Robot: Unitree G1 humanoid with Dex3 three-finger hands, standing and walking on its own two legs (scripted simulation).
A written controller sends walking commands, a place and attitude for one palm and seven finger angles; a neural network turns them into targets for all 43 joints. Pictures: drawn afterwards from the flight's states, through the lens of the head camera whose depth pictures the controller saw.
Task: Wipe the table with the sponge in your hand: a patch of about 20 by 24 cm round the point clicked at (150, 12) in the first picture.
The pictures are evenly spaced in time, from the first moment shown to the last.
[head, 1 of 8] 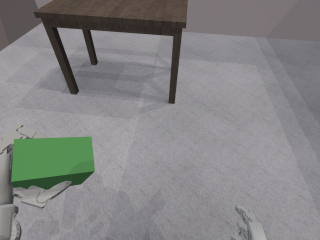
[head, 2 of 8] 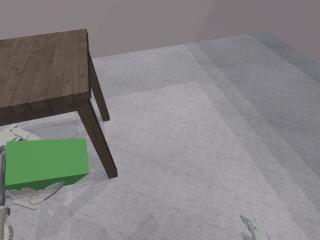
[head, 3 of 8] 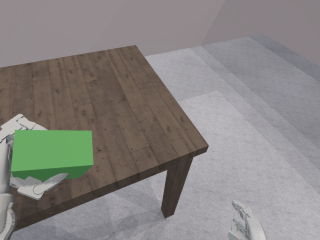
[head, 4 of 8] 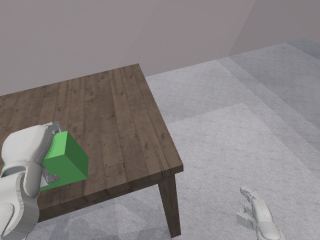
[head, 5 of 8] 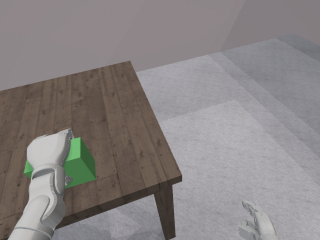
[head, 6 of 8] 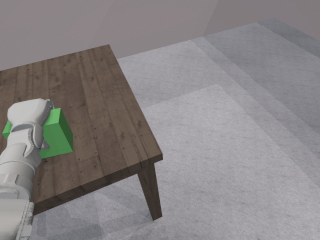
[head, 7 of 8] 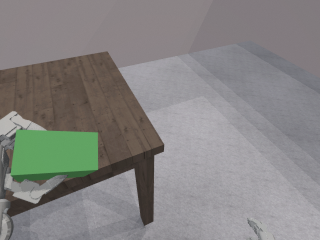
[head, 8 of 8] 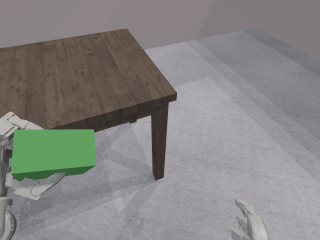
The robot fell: no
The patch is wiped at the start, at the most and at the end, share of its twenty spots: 0.00 1.00 1.00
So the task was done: yes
